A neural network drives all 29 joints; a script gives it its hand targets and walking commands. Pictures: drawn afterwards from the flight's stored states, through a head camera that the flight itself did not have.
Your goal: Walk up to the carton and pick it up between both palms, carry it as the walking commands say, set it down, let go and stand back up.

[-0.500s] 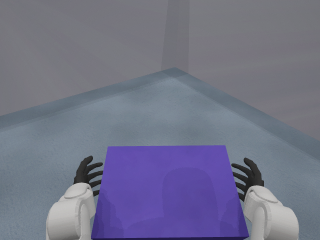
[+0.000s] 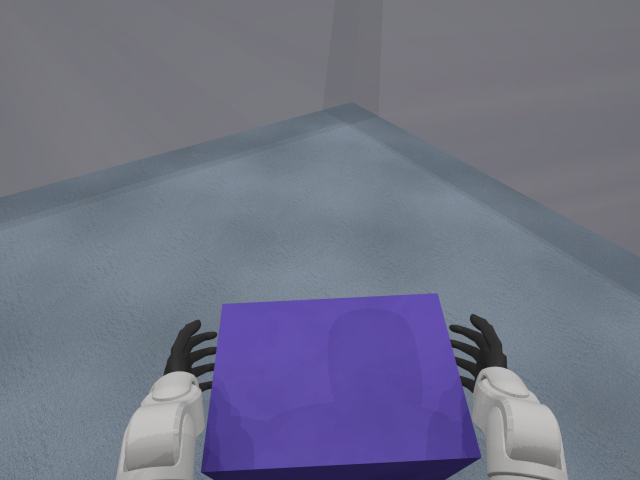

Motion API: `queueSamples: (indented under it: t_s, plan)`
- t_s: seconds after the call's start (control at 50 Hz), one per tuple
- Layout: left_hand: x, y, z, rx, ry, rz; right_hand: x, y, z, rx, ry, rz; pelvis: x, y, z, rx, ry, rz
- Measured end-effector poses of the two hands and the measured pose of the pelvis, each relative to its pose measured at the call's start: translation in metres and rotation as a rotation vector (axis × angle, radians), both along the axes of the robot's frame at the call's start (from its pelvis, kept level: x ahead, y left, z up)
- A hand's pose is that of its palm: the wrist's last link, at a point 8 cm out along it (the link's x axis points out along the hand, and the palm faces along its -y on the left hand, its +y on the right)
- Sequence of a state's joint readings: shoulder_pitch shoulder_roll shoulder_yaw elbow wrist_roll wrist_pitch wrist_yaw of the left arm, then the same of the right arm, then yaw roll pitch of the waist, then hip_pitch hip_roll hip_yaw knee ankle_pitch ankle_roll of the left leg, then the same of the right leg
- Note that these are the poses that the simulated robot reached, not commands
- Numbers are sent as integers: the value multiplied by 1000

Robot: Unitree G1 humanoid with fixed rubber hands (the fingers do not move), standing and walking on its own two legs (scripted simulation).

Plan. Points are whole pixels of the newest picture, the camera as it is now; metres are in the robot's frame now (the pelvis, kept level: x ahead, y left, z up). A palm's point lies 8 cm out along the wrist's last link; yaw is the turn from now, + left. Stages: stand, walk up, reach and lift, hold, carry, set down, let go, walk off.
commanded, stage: carry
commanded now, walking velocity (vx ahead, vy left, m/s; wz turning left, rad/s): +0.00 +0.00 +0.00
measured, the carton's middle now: (334, 392) +0.28 -0.02 -0.03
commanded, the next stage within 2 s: none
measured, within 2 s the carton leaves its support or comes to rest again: neither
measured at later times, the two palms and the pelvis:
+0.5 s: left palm (143, 435) +0.19 +0.20 +0.04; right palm (474, 383) +0.24 -0.17 +0.06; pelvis -0.03 -0.01 +0.00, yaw +5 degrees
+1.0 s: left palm (150, 413) +0.21 +0.19 +0.06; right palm (483, 395) +0.22 -0.18 +0.06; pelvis -0.04 +0.00 +0.00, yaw +2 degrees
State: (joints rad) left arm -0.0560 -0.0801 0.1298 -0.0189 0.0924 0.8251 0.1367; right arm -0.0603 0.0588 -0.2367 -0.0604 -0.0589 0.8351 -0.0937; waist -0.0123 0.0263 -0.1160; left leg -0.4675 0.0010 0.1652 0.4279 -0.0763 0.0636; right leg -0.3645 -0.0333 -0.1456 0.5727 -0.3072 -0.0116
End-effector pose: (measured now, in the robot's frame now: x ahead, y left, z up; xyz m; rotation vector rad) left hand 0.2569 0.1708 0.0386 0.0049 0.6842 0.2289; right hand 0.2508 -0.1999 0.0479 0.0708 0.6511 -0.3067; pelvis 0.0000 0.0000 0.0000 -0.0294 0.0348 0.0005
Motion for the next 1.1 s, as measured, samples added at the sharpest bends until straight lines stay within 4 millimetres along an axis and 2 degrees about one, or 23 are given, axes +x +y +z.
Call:
queueSamples:
  t_s: [0.08, 0.18, 0.28, 0.3, 0.34, 0.42, 0.48, 0.52, 0.54, 0.58, 0.66, 0.76, 0.84, 0.94, 1.1]
  plan:
    - [0, 3, -6, 4, -5, -9, -1, 3, -6, 2, -9, -2, -2, 3, 0, -1, 8, 2]
    - [-3, 10, -1, 46, -19, -2, -1, 10, -16, 30, -27, 21, -7, 4, 0, -2, 9, 28]
    - [-22, 21, 4, 73, -5, 44, 1, 20, -25, 35, -13, 99, -17, 0, 7, -15, 9, 100]
    - [-28, 23, 7, 67, -11, 74, 1, 23, -22, 43, -17, 108, -20, -2, 8, -13, 7, 112]
    - [-41, 26, 16, 52, -68, 122, 1, 28, -5, 42, -76, 128, -26, -7, 6, 4, 1, 105]
    - [-58, 27, 9, -15, -80, 169, -2, 30, 10, 15, -86, 147, -23, -11, 2, 27, 29, 75]
    - [-62, 25, 6, -42, -56, 163, -11, 28, 12, 9, -62, 122, -23, -9, 0, 18, 29, 81]
    - [-64, 24, 10, -56, -42, 145, -21, 26, 20, 4, -50, 95, -27, -8, 2, 33, 20, 74]
    - [-65, 23, 14, -52, -44, 132, -25, 25, 24, 3, -52, 85, -28, -7, 3, 32, 16, 70]
    - [-60, 23, 11, -37, -20, 107, -28, 24, 18, 0, -27, 73, -30, -5, 4, 34, 9, 61]
    - [-56, 20, 24, -22, -35, 77, -37, 20, 23, 24, -43, 34, -34, 0, 5, 44, 0, 52]
    - [-49, 17, 34, -4, -52, 55, -38, 17, 26, 30, -61, 22, -36, 4, 5, 48, -4, 37]
    - [-46, 16, 31, 17, -31, 47, -34, 16, 20, 26, -39, 32, -38, 4, 5, 46, -5, 34]
    - [-45, 17, 19, 16, 0, 52, -28, 17, 12, 15, -9, 46, -40, 2, 5, 43, 2, 34]
    - [-44, 21, 20, 12, -23, 72, -26, 22, 9, 39, -32, 43, -41, 3, 4, 44, 9, 34]
